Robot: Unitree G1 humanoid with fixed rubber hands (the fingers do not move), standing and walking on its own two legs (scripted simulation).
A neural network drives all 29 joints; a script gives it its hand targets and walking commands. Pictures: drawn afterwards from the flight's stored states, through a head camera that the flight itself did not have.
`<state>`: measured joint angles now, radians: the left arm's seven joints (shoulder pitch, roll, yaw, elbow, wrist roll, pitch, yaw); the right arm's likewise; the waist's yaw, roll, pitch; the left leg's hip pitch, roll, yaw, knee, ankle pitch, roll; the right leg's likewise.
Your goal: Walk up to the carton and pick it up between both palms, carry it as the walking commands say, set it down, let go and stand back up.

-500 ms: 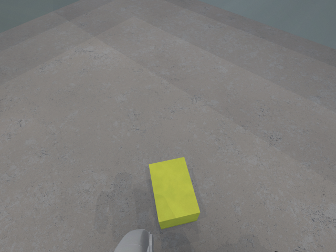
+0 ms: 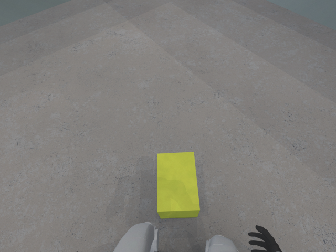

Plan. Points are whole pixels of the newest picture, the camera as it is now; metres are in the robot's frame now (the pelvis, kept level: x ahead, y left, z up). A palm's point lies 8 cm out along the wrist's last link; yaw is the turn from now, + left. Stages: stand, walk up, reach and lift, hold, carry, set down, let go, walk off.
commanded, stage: walk up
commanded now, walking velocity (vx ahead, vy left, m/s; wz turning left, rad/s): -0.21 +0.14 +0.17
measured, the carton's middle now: (177, 185) +0.44 +0.01 -0.65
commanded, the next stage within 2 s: stand in 1.12 s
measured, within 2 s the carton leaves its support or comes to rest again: neither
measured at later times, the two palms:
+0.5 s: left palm out of the picture -0.01 +0.29 -0.12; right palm out of the picture +0.00 -0.18 -0.13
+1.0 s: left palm out of the picture -0.05 +0.27 -0.12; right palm out of the picture -0.07 -0.17 -0.13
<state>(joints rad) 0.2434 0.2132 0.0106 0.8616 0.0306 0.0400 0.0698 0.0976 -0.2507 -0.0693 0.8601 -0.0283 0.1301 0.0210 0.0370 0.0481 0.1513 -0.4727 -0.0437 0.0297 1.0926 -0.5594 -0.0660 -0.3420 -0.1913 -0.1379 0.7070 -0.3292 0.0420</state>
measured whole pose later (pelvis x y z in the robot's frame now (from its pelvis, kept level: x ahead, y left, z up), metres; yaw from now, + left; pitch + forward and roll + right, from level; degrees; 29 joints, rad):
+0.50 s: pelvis -0.05 +0.04 +0.01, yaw -1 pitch -1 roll +3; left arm 0.24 0.21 0.02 0.95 0.01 0.05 0.02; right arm 0.19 -0.16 0.01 1.01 -0.03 0.03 -0.01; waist 0.01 -0.04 0.02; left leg -0.25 0.03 0.08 0.49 -0.23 -0.03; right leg -0.22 -0.02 -0.03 0.57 -0.34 -0.04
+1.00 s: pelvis -0.05 +0.05 +0.02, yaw -1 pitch -3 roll +1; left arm 0.29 0.14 0.01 1.09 0.00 -0.01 0.03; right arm 0.28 -0.15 -0.01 1.17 -0.01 0.01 -0.04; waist -0.01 0.01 0.06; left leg -0.13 0.04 0.06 0.38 -0.19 -0.03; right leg -0.10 0.01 -0.03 0.44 -0.28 -0.04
